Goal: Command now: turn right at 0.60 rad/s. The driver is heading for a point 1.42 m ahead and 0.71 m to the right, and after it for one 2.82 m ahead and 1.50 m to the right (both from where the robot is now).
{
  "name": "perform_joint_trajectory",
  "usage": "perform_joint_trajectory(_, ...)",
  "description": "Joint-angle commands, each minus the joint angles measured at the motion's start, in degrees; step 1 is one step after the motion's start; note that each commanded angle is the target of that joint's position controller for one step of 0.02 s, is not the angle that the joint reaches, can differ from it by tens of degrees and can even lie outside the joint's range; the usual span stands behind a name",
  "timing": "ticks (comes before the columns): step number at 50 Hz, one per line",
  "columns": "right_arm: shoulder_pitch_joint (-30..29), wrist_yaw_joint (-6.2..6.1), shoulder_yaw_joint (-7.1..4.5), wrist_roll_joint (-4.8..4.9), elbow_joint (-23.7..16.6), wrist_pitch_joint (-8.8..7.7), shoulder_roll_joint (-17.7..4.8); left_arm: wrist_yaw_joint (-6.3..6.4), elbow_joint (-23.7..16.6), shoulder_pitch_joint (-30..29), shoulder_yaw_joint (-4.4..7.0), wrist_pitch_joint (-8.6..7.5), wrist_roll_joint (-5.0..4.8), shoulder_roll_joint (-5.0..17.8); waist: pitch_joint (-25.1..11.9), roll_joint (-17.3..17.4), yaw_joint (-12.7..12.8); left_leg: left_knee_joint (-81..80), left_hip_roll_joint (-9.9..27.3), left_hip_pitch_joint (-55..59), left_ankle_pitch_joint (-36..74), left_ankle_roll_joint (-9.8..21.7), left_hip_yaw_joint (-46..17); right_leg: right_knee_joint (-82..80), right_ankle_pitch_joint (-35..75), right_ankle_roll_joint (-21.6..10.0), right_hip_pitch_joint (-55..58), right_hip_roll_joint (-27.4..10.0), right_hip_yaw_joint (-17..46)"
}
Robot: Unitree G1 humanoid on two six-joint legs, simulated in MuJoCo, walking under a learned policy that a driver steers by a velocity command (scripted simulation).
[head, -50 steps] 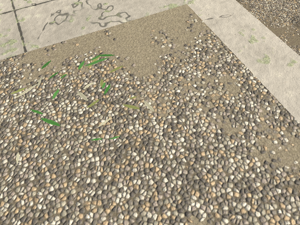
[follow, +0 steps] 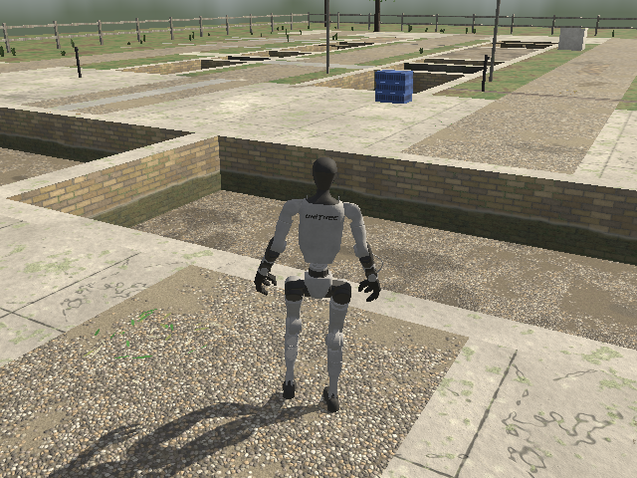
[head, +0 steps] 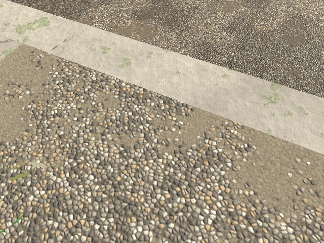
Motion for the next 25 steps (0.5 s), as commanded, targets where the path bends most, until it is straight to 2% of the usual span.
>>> perform_joint_trajectory(1,-0.6,-0.14,-1.16,0.09,-3.9,-0.19,-4.6,0.28,-2.7,1.8,2.60,-0.82,0.13,9.7,-5.3,-8.6,1.1,-1.9,-0.4,-5.2,0.9,-0.6,-0.9,-5.7,22.1,-8.2,7.6,-13.7,14.6)
perform_joint_trajectory(6,-3.8,-0.62,-0.80,0.29,-5.4,-0.40,-4.3,0.39,-2.5,4.3,3.05,-0.73,0.82,10.7,-5.0,-9.1,2.6,-9.0,-1.8,-3.9,-0.4,0.0,-1.9,-4.6,17.5,-9.1,6.9,-14.0,20.2)
perform_joint_trajectory(11,-4.4,-1.09,-0.27,1.05,-6.6,-1.25,-4.2,0.06,-2.8,3.1,3.44,-0.47,1.14,11.4,-6.0,-9.4,2.2,-16.4,-4.3,3.7,-1.7,1.5,-2.5,-2.0,22.3,-8.2,3.8,-12.9,24.8)
perform_joint_trajectory(13,-2.5,-1.42,-0.09,1.40,-6.5,-1.72,-4.2,-0.06,-2.9,1.6,3.52,-0.37,0.94,11.4,-6.3,-9.9,1.0,-22.4,-5.2,8.8,-1.3,2.3,-2.9,-1.0,24.1,-6.8,2.4,-12.0,26.8)
perform_joint_trajectory(14,-0.6,-1.71,0.01,1.44,-6.1,-2.02,-4.0,-0.03,-3.0,0.3,3.48,-0.33,0.65,11.1,-6.3,-9.7,-0.4,-28.3,-5.5,13.1,1.4,2.6,-2.9,-0.2,22.6,-5.1,0.8,-10.7,27.1)
perform_joint_trajectory(15,1.9,-2.17,0.03,1.09,-5.5,-2.50,-4.0,0.15,-3.2,-1.4,3.28,-0.32,0.03,10.5,-6.0,-8.9,-2.4,-37.6,-4.8,19.1,7.3,3.0,-2.9,1.6,17.6,-2.6,-2.4,-8.6,26.3)
perform_joint_trajectory(16,2.6,-2.81,-0.58,0.41,-5.4,-2.97,-7.1,0.29,-3.6,-0.3,2.58,-0.61,-0.41,8.0,-6.8,-3.3,-1.8,-43.9,2.8,25.3,7.9,4.4,-9.4,6.8,5.4,0.9,-7.8,-4.8,22.3)
perform_joint_trajectory(17,-0.8,-3.05,-1.16,0.24,-7.2,-2.75,-12.0,0.40,-4.0,4.7,1.55,-0.88,-0.45,3.4,-7.8,9.9,1.7,-47.0,18.0,30.0,12.6,9.1,-25.0,19.1,-16.4,4.1,-16.0,4.2,9.9)
perform_joint_trajectory(18,-0.4,-2.38,-1.55,0.23,-7.1,-2.08,-12.5,0.90,-3.1,4.6,3.08,-0.47,1.47,9.4,-6.8,7.6,0.4,-45.2,21.5,22.4,18.3,15.3,-27.3,29.4,-22.7,4.7,-17.3,4.6,4.0)
perform_joint_trajectory(19,-0.9,-1.89,-0.64,0.44,-7.2,-2.01,-9.0,0.72,-2.6,4.0,3.67,-0.19,1.85,10.7,-5.0,4.4,1.3,-44.7,19.8,19.6,20.8,16.4,-23.8,35.5,-20.3,5.0,-16.5,2.0,4.3)
perform_joint_trajectory(20,-3.6,-1.56,0.16,0.65,-7.5,-2.07,-6.0,0.19,-1.6,4.1,3.73,0.17,1.69,10.1,-2.7,2.9,2.2,-44.4,15.8,17.2,21.1,15.0,-17.5,38.8,-16.5,5.4,-16.2,0.8,3.9)
perform_joint_trajectory(21,-5.7,-1.59,0.48,0.34,-8.1,-2.05,-5.1,-0.48,-0.9,4.9,3.67,0.60,1.28,9.4,-2.6,4.0,2.9,-44.1,12.3,17.2,21.7,13.3,-12.4,41.4,-13.6,6.0,-16.1,0.7,2.9)
perform_joint_trajectory(22,-6.0,-1.95,0.51,0.20,-8.2,-2.16,-5.0,-1.16,-0.6,5.7,3.56,0.92,0.98,9.0,-3.1,6.0,3.0,-43.4,10.7,18.6,25.0,12.9,-9.4,43.4,-12.2,6.8,-17.0,0.5,1.7)
perform_joint_trajectory(25,-2.3,-1.98,0.19,0.07,-7.2,-2.45,-5.3,-1.85,-1.2,2.9,3.00,1.22,0.43,8.0,-4.4,5.6,0.6,-42.0,10.7,23.4,30.5,13.7,-5.7,42.0,-11.1,8.3,-19.0,-0.2,-0.3)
